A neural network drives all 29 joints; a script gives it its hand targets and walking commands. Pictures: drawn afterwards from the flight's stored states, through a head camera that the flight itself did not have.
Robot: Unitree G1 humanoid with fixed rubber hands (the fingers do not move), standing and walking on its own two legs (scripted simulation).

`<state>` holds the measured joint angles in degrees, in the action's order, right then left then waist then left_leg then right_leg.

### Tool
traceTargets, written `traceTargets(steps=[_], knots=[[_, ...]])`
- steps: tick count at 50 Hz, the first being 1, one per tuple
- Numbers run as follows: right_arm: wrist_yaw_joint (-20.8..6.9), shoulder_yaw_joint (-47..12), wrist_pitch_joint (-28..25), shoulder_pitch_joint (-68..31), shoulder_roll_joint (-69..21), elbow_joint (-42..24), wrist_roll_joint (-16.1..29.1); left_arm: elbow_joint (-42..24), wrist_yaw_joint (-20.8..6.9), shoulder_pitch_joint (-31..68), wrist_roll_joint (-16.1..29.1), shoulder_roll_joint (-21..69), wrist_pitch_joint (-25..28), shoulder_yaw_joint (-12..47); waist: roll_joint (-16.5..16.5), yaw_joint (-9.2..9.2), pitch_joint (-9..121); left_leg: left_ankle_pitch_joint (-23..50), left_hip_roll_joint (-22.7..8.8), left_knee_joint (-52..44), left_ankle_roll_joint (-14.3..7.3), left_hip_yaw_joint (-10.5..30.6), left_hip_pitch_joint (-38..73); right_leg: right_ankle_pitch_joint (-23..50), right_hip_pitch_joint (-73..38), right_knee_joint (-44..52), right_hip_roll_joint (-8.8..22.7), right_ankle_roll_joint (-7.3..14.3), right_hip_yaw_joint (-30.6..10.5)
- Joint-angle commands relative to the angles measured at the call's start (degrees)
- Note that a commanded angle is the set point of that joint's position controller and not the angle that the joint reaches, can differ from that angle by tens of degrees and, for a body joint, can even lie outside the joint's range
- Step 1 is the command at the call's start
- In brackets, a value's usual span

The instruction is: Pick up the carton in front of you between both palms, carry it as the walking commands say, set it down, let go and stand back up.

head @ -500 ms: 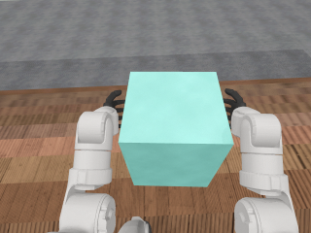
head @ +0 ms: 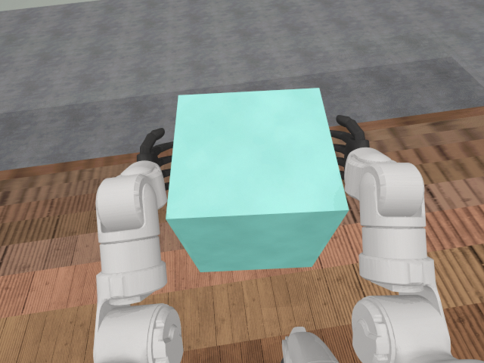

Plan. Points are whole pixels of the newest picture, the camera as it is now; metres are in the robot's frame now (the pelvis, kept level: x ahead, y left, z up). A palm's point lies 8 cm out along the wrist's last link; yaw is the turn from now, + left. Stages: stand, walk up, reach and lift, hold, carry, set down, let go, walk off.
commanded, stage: carry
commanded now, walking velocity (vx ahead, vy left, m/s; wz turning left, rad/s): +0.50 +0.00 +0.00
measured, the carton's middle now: (252, 190) +0.38 -0.02 +0.06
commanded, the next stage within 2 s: none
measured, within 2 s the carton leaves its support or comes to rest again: neither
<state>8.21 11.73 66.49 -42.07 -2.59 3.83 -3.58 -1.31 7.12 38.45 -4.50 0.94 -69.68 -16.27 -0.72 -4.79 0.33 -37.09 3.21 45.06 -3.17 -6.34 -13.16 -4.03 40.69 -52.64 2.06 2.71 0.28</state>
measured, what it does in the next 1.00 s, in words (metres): goes down: right foot 0.15 m lower, then left foot 0.15 m lower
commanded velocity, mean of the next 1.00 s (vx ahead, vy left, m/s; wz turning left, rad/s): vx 0.50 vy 0.00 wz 0.00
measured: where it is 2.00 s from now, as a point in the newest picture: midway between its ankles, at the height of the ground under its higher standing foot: (289, 194)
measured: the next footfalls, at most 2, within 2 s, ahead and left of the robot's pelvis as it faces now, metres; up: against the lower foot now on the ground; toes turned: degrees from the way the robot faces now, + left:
right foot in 0.16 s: +0.29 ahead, -0.09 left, -0.15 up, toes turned +1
left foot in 0.56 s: +0.46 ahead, -0.05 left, -0.30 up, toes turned +4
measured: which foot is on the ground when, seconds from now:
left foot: down 0.00-0.14, up 0.16-0.54, down 0.56-0.84, up 0.86-1.00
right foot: up 0.00-0.14, down 0.16-0.56, up 0.58-0.78, down 0.80-1.00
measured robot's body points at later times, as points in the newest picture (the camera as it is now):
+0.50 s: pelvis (304, 271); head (342, 75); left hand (217, 145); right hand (320, 130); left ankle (258, 313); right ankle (279, 350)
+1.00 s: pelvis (313, 182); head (337, 59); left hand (252, 113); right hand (320, 98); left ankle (275, 265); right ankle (306, 264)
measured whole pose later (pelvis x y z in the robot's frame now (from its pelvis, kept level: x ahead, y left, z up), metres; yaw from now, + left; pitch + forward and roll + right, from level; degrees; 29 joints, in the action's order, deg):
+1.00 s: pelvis +0.73 -0.26 -0.40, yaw +2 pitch +5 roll +1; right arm 7.8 11.4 61.1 -35.5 -0.2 10.4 -1.6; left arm 9.7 9.1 32.0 -1.3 1.9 -60.3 -10.7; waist 0.9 5.0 -0.9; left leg -39.2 -0.4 90.0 0.5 0.3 -39.0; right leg -16.0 24.6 -46.8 -3.8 7.3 3.3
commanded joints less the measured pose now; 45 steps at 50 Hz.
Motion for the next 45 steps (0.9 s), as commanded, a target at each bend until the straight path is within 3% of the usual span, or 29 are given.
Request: traceTargets(steps=[1, 3, 4, 5, 6, 7, 8, 10, 13, 16, 20, 23, 25, 26, 27, 28, 29, 30, 31, 32, 33, 35, 36, 39, 40, 41, 42, 43, 45], knots=[[-16.5, -37.7, 0.7, -34.4, -61.7, 7.2, 26.4, 9.2, -14.2, 38.2, 18.8, 54.8, 1.3, 34.8, -1.8, -1.00, 15.7, 29.9, -8.3, 3.0, -3.6, 8.4, 6.5, 33.2, -14.0, 26.8, -1.4, 0.7, 3.6], [-17.0, -38.4, -0.4, -38.1, -64.8, 9.4, 28.4, 13.5, -14.4, 33.8, 17.1, 52.6, 1.9, 31.0, 6.4, 16.74, 22.6, 50.2, -10.1, 24.4, -1.0, 1.8, -19.6, 28.7, -52.7, 12.4, -4.5, 1.2, 9.7], [-16.8, -36.8, -0.6, -42.1, -65.2, 8.2, 28.5, 14.1, -14.7, 35.5, 17.1, 52.7, 2.4, 30.5, -0.1, 24.85, 22.6, 41.7, -6.9, 43.5, 1.5, -1.5, -24.0, 27.5, -56.1, 7.4, -2.5, 3.5, 9.5], [-16.4, -34.8, -0.3, -44.3, -65.4, 7.4, 28.1, 13.7, -14.9, 37.7, 18.6, 53.5, 2.7, 30.3, -12.0, 24.67, 16.7, 4.1, 0.9, 58.6, 3.0, -1.4, -27.3, 23.8, -52.2, 19.3, 0.5, 6.0, 3.0], [-15.5, -31.8, -0.1, -44.4, -62.7, 7.6, 26.6, 10.6, -15.2, 42.6, 21.0, 54.0, 2.8, 31.0, -9.9, 19.81, 12.8, -10.0, 3.4, 69.3, 6.4, 0.7, -30.6, 31.5, -49.2, 25.0, 5.9, 4.9, -7.5], [-14.1, -29.7, 1.0, -39.5, -59.0, 11.2, 22.8, 13.0, -15.3, 42.9, 21.5, 52.6, 2.5, 30.0, -10.0, 11.28, 14.3, -4.8, 2.6, 65.3, 6.2, 6.3, -30.5, 32.1, -44.1, 23.2, 8.3, -0.2, -16.4], [-12.2, -26.8, 1.8, -37.9, -54.9, 10.9, 19.3, 13.3, -15.2, 47.1, 25.9, 53.7, 2.1, 31.1, -11.8, 7.20, 15.1, 3.0, 2.2, 57.2, 3.0, 10.8, -30.8, 24.1, -43.2, 19.8, 10.9, -1.6, -24.5], [-10.2, -26.1, 1.9, -45.6, -54.4, 1.1, 20.4, 0.8, -15.3, 61.6, 33.6, 60.8, 4.1, 40.3, -9.9, 7.00, 23.5, 11.1, -2.9, 46.8, 2.9, 7.7, -28.9, -14.8, -37.9, 27.7, 14.5, 8.6, -41.0], [-9.3, -24.9, 0.2, -37.1, -54.9, 8.6, 17.0, 5.2, -15.4, 55.6, 35.1, 65.6, 3.5, 38.8, -1.4, 9.99, 19.5, 12.4, -2.6, 33.1, 2.9, 9.9, -24.6, -3.6, -30.8, 20.2, 3.3, 0.6, -25.4], [-9.9, -26.0, -2.1, -39.6, -57.5, -1.7, 17.8, -1.1, -15.2, 55.5, 36.0, 68.0, 6.0, 39.4, -0.4, 10.52, 30.0, 36.9, 0.2, 18.8, 3.2, 4.3, -21.5, -11.7, -33.1, 15.4, 5.0, 6.3, -25.5], [-9.8, -29.8, -2.9, -32.4, -58.5, -0.3, 15.7, -1.9, -14.8, 49.7, 34.7, 68.5, 7.0, 42.2, -0.2, 12.26, 22.6, 46.6, 1.2, 4.5, 3.6, 0.9, -19.9, -13.7, -31.2, 6.6, -3.0, 0.2, -12.6], [-11.0, -33.4, -3.3, -30.8, -58.5, -0.8, 16.9, -3.0, -14.6, 44.1, 32.7, 68.4, 8.4, 44.3, 3.5, 11.37, 19.5, 57.4, 3.2, -18.6, 4.4, -2.8, -12.9, -12.3, -31.8, -0.1, -4.6, 1.9, -8.0], [-11.2, -34.5, -4.4, -33.4, -56.4, -4.8, 17.5, -3.6, -14.7, 41.5, 33.0, 68.3, 8.6, 46.1, 6.9, 5.51, 18.7, 57.8, 5.8, -25.5, 1.7, -8.4, 0.7, 15.0, -28.6, -16.6, -5.7, -0.7, 0.6], [-11.1, -36.3, -4.4, -33.5, -55.2, -8.2, 19.0, -5.5, -14.2, 41.4, 32.8, 65.4, 9.0, 45.7, 8.3, -3.51, 20.3, 62.7, 0.1, -26.4, -4.3, -4.0, 19.9, 10.3, -12.6, -35.5, -6.2, -3.4, 3.7], [-11.2, -38.6, -3.9, -29.4, -55.3, -6.7, 19.2, -5.6, -13.8, 40.5, 31.1, 62.6, 9.1, 44.7, 12.5, -7.90, 19.3, 69.6, -11.8, -19.5, -13.3, 13.5, 40.8, -30.9, 16.4, -55.2, -8.7, -4.8, 1.1], [-11.3, -38.5, -3.1, -22.5, -54.9, -1.1, 18.8, -3.5, -13.3, 37.0, 28.4, 58.8, 8.5, 43.6, 11.5, -4.33, 28.8, 88.8, -23.1, -3.3, -17.9, 32.3, 55.9, -42.1, 33.3, -63.3, -7.5, -4.8, -11.7], [-11.7, -41.6, -3.3, -21.1, -60.2, -0.7, 20.8, -6.7, -13.0, 37.5, 26.7, 58.3, 8.3, 42.5, 8.2, -7.41, 34.6, 78.2, -28.6, 1.2, -19.5, 40.7, 64.8, -48.4, 45.1, -64.9, -4.1, -4.8, -21.5], [-12.2, -43.8, -3.5, -22.1, -61.9, -1.2, 24.3, -8.7, -12.6, 34.9, 24.9, 56.6, 8.2, 38.6, -2.8, -6.12, 36.6, 70.0, -31.1, 3.1, -16.7, 40.5, 63.5, -47.8, 44.5, -56.3, -1.4, -3.3, -23.2], [-12.9, -48.3, -4.1, -29.8, -65.5, -6.0, 29.6, -8.3, -12.5, 31.5, 21.0, 53.0, 8.5, 35.1, -13.2, -3.46, 37.9, 59.1, -28.9, 2.6, -14.4, 35.7, 52.7, -36.7, 36.9, -40.3, 0.4, -2.0, -18.0], [-13.1, -51.5, -4.8, -37.3, -66.2, -11.9, 32.9, -4.7, -12.3, 27.7, 16.9, 50.0, 8.6, 31.1, -15.6, -0.77, 34.2, 55.4, -20.6, -1.7, -11.4, 25.9, 32.9, -18.8, 19.9, -19.0, -0.6, -2.1, -10.0], [-12.8, -51.9, -6.1, -45.0, -64.0, -16.8, 34.5, -0.6, -12.7, 25.7, 15.4, 49.2, 8.8, 30.2, -7.2, 0.66, 29.1, 49.3, -13.5, -3.9, -8.6, 19.2, 10.8, -4.0, -0.7, -2.0, -0.2, -1.5, -4.7], [-12.3, -52.8, -7.2, -45.7, -63.5, -16.5, 36.5, -6.1, -12.8, 32.9, 15.8, 46.8, 10.7, 32.7, -0.2, 1.32, 29.1, 50.8, -10.4, 0.2, -7.4, 12.9, -4.4, 9.7, -22.3, -0.8, -3.3, -0.2, 0.8], [-12.0, -51.7, -7.0, -44.4, -63.1, -15.3, 36.1, -6.4, -12.7, 33.7, 16.8, 47.1, 10.8, 34.9, 2.5, 5.20, 30.6, 51.9, -9.0, 10.2, -4.4, 7.8, -6.9, 15.6, -29.8, -0.3, -4.0, 1.5, 4.5], [-10.7, -46.3, -6.0, -29.9, -59.4, -5.5, 30.0, -4.4, -13.3, 29.7, 19.7, 46.1, 9.6, 37.4, 1.3, 10.10, 22.1, 12.9, -2.7, 36.2, 1.8, 0.5, -9.0, 44.4, -38.3, 37.5, 3.5, 0.2, -1.2], [-10.6, -43.1, -5.4, -24.2, -58.8, 0.2, 25.2, -1.3, -13.7, 27.7, 19.6, 48.0, 8.8, 37.7, 0.4, 9.65, 20.5, 1.6, -1.9, 40.9, 2.4, 2.7, -11.9, 42.0, -41.8, 35.6, 5.5, -0.4, -3.0], [-10.7, -39.6, -4.6, -22.8, -57.7, 2.6, 23.5, -0.4, -13.7, 29.1, 20.6, 46.5, 8.5, 38.2, -9.1, 9.43, 22.1, -6.3, 0.5, 48.9, 2.0, 3.9, -19.7, 54.2, -48.7, 29.9, 9.2, 0.9, -10.6], [-10.5, -37.3, -4.0, -23.4, -55.6, 5.2, 21.9, 1.1, -13.5, 29.7, 21.7, 45.8, 8.2, 37.2, -16.0, 9.67, 24.9, -11.4, -0.3, 57.6, 3.0, 7.6, -38.3, 64.0, -65.9, 13.0, 13.7, 3.4, -16.7], [-10.4, -34.6, -3.2, -16.0, -52.8, 8.1, 19.4, 1.7, -13.2, 29.4, 23.6, 46.3, 8.3, 38.9, -19.1, 9.51, 33.2, -6.5, -1.8, 57.5, 3.4, 11.1, -45.2, 51.3, -71.4, 7.6, 17.2, 6.7, -27.5], [-10.4, -35.9, -4.2, -19.9, -57.1, 4.7, 20.2, -2.1, -13.7, 36.8, 29.3, 55.0, 9.8, 44.4, -10.2, 14.39, 34.1, -3.5, -3.9, 52.0, 4.0, 5.6, -51.7, 53.6, -71.9, 8.1, 13.6, 9.8, -25.6]])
